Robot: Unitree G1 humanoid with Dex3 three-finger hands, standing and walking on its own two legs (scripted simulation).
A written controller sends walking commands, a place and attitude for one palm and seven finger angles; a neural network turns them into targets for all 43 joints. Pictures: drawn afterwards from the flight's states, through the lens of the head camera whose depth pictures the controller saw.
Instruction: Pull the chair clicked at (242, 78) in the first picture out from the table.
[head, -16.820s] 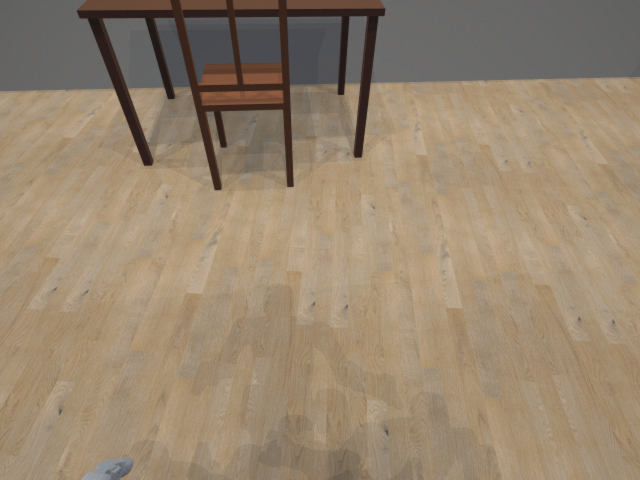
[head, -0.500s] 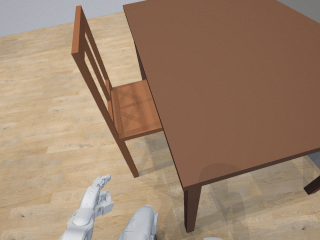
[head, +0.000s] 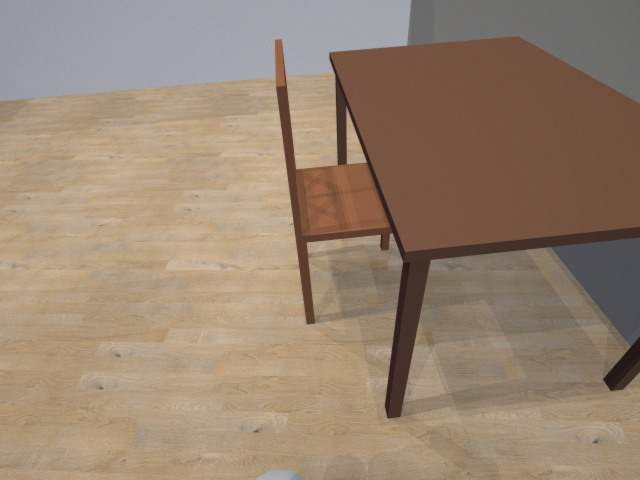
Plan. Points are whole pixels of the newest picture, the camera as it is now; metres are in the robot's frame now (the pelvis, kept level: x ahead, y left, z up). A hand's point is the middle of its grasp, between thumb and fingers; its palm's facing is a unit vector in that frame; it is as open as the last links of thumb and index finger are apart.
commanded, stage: come to a stop and stand still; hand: left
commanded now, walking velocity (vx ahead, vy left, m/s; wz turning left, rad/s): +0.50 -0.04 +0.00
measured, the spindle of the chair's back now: (287, 132) +1.08 +0.14 -0.05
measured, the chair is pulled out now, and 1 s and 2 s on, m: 0.00 0.00 0.00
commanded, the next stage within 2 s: look again from close up in 0.98 s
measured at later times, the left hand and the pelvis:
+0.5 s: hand out of the picture -0.23 +0.23 -0.16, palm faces +0.05 -0.98 -0.18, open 7.4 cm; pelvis -0.24 +0.06 +0.00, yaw +2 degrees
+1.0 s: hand out of the picture -0.19 +0.31 -0.12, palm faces -0.02 -0.98 -0.18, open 7.4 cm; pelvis -0.28 +0.12 +0.04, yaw +2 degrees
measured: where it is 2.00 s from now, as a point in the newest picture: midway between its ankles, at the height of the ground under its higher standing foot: outside the picture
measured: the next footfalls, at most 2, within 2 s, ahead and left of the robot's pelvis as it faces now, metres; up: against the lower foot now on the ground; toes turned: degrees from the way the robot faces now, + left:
left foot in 0.06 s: -0.07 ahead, +0.11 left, +0.00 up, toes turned +3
right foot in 0.30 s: -0.21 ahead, -0.06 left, +0.00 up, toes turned +1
